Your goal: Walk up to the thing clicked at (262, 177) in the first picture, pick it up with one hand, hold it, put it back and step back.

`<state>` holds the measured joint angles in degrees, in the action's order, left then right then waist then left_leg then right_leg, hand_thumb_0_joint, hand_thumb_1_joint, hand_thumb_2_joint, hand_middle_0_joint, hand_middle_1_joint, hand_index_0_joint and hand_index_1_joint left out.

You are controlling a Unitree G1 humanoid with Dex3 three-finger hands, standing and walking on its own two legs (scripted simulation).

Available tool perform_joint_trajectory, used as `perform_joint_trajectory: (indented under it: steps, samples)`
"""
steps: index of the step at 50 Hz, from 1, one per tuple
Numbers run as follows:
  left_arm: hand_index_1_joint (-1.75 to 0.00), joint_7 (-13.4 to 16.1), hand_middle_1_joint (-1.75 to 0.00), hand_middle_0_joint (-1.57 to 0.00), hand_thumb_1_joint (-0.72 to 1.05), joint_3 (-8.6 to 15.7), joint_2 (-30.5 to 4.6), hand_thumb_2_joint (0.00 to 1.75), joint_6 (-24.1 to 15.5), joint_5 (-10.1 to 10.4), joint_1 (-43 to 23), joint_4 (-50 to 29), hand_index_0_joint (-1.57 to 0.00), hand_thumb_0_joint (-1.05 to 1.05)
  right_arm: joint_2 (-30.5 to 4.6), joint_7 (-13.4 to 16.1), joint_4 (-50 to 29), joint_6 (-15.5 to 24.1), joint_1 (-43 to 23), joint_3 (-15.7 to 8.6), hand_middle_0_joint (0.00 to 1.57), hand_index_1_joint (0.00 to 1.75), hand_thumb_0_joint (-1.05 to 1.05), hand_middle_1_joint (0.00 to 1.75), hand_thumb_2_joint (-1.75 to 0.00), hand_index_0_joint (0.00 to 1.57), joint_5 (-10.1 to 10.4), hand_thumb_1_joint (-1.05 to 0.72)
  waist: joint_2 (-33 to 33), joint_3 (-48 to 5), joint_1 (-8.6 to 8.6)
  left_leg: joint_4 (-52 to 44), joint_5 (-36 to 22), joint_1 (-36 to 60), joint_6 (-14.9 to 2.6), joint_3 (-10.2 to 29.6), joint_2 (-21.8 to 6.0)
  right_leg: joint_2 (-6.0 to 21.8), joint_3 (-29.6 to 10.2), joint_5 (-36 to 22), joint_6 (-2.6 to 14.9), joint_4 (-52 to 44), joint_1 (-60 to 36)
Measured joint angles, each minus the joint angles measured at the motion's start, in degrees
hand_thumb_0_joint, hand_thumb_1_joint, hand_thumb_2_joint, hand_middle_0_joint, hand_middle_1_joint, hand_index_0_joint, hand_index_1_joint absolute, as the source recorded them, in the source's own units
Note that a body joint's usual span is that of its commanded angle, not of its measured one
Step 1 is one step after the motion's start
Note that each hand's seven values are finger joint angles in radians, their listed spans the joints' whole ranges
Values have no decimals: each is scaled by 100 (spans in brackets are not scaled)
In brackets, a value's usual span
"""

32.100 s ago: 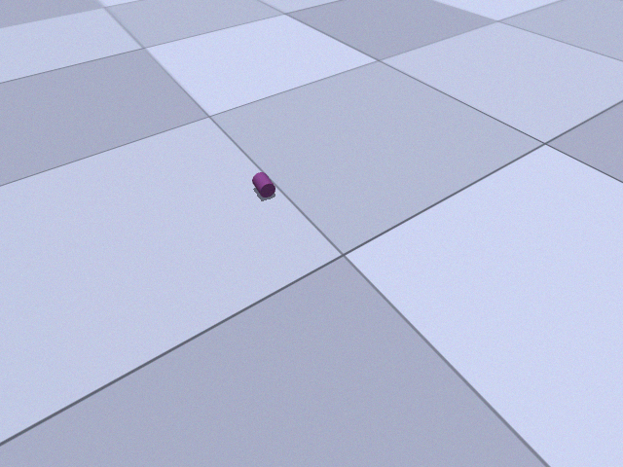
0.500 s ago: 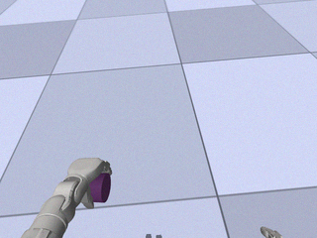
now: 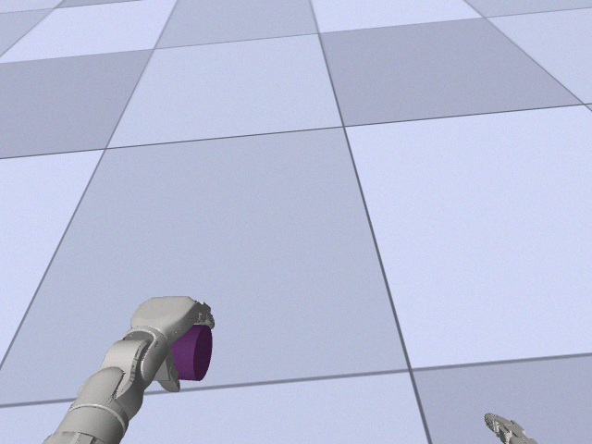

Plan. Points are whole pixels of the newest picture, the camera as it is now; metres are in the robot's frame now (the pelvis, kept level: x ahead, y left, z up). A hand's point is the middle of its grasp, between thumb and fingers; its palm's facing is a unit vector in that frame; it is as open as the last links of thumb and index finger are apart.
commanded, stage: hold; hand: left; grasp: from above
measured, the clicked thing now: (171, 350) +0.29 +0.23 -0.07
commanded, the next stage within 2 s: crouch in 0.90 s
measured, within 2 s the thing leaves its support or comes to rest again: neither
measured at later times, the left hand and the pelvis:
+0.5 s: hand (168, 352) +0.27 +0.22 -0.03, palm faces -0.48 -0.04 -0.88, open 10.6 cm; pelvis -0.01 +0.00 +0.00, yaw +0 degrees
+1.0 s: hand (165, 347) +0.28 +0.23 -0.03, palm faces -0.49 -0.03 -0.87, open 10.6 cm; pelvis +0.00 +0.00 +0.01, yaw +0 degrees
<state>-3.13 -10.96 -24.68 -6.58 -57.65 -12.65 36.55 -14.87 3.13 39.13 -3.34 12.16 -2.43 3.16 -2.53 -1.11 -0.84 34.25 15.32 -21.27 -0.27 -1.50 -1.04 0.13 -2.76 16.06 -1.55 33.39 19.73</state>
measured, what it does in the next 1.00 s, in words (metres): stands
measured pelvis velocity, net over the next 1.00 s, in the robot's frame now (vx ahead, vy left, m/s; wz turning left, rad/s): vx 0.00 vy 0.00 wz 0.00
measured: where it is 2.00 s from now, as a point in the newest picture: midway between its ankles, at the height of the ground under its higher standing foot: outside the picture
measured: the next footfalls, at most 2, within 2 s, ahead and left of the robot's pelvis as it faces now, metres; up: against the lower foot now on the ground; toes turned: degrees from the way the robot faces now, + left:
none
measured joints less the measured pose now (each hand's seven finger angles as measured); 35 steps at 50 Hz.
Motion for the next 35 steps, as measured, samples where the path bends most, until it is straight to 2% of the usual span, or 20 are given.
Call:
perform_joint_trajectory:
  steps: [7, 15, 24, 30, 35]
  samples:
    - [-25, -32, -25, -77, -8, -13, -1, 39, -111, -26, 65, -78, -82, -3, -7, 29, -27, -10, -53, 36, 20, 30, 1, 30, -89, 20, 5, -90, -6, 47, 36, -74, -64, 80, 2, 0, 3, 3, 0, -62, 2, -69, -78]
    - [-27, 19, -26, -78, -9, -61, 0, 41, -4, -46, 29, -141, -82, -3, 1, 37, 12, -10, -128, 52, 20, 30, 1, 30, -90, 21, 22, -90, -32, 61, 89, -156, -128, 177, -3, -7, 13, 13, -8, -122, -5, -142, -169]
    - [-27, -221, -27, -77, -9, -53, -46, 41, 33, 113, 47, -270, -82, -3, 25, 68, -63, -35, -164, 112, 20, 30, 1, 30, -90, 20, 48, -90, -34, 104, 82, -323, -223, 338, -10, -18, 25, 25, -18, -210, -8, -289, -318]
    - [-28, -316, -28, -76, -8, -91, -63, 40, -74, 110, 151, -348, -80, -3, 26, 95, -112, -36, -197, 135, 20, 30, 1, 30, -90, 20, 36, -90, -41, 182, 93, -376, -256, 364, -6, -19, 30, 30, -20, -233, -5, -324, -336]
    - [-29, -201, -28, -76, -8, -88, -32, 40, -177, 92, 131, -322, -80, -3, 17, 118, -45, -28, -225, 147, 20, 30, 1, 30, -90, 20, 29, -90, -55, 199, 132, -368, -251, 334, -3, 0, 30, 29, -1, -226, -4, -326, -318]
